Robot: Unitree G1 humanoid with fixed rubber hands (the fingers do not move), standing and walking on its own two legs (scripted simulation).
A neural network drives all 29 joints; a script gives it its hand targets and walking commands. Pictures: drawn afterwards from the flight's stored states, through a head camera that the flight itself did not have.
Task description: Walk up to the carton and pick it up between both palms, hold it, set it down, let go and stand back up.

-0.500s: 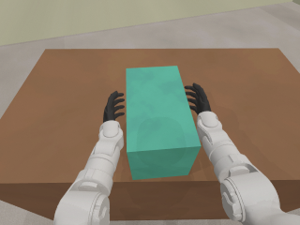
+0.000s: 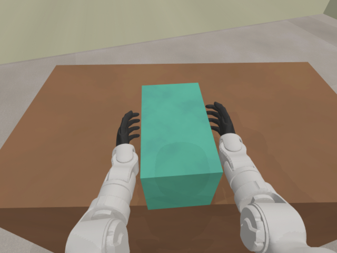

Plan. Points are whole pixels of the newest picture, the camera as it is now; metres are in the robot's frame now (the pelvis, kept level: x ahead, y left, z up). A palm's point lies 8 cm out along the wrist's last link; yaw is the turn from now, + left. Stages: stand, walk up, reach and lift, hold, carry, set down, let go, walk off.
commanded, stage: reach and lift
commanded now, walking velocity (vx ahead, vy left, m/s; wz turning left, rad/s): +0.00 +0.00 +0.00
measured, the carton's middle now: (174, 142) +0.42 +0.01 +0.02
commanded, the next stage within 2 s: none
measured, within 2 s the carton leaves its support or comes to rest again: leaves its support in 0.46 s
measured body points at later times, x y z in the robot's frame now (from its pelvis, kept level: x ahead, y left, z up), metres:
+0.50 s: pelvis +0.00 +0.00 +0.00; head +0.03 +0.00 +0.45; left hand +0.40 +0.14 +0.07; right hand +0.43 -0.12 +0.08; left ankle +0.02 +0.14 -0.74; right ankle +0.02 -0.10 -0.74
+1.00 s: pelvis -0.01 +0.00 +0.00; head +0.00 +0.00 +0.45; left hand +0.40 +0.15 +0.10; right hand +0.42 -0.11 +0.11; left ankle +0.02 +0.14 -0.74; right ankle +0.02 -0.10 -0.74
